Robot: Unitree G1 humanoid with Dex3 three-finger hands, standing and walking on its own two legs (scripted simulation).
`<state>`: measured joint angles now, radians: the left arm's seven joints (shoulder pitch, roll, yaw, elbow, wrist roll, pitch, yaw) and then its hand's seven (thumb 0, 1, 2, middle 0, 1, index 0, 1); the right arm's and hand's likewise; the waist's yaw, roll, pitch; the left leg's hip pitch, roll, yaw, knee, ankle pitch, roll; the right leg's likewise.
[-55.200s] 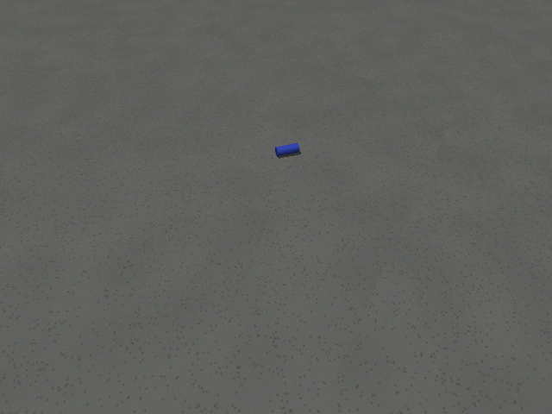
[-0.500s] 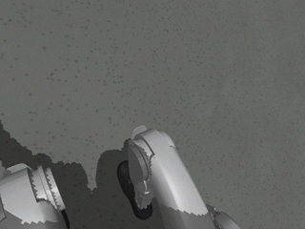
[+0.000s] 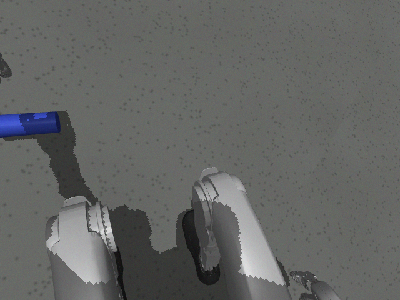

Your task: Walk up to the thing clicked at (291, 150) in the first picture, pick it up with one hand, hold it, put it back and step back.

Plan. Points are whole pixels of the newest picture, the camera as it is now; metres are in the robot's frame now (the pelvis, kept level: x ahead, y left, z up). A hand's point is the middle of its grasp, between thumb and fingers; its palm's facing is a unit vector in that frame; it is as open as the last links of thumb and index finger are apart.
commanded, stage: withdraw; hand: left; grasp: from above
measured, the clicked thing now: (28, 124) +0.53 +0.30 -0.33
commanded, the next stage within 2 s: home in 0.16 s
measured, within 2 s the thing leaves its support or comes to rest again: neither
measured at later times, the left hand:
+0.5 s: hand out of the picture +0.54 +0.31 -0.15, palm faces -0.32 -0.14 -0.94, open 12.2 cm
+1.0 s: hand out of the picture +0.33 +0.27 +0.05, palm faces -0.10 -0.82 -0.57, open 7.5 cm
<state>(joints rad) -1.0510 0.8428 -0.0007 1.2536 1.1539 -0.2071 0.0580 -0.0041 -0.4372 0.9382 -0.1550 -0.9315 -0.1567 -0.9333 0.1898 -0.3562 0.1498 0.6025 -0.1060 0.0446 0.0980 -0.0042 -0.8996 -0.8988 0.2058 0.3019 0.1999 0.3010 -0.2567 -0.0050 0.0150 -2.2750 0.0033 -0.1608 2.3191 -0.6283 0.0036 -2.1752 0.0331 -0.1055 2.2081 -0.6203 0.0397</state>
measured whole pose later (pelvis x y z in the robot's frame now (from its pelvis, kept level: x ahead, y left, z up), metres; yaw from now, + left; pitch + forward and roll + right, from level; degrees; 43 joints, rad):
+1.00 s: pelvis +0.02 +0.00 +0.16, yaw +6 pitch +30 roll -6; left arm -0.24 0.42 0.04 0.46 0.31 0.20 0.04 0.00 0.86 0.89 -0.21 -0.31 -0.21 -0.31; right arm 0.10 -0.28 0.00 0.57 0.02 -0.02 0.01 0.00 -0.90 -0.90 0.20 0.30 0.20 0.30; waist -0.07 0.03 -0.19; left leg -1.72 0.01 -0.09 1.81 -0.62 0.00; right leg -1.66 0.01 -0.05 1.75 -0.62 0.02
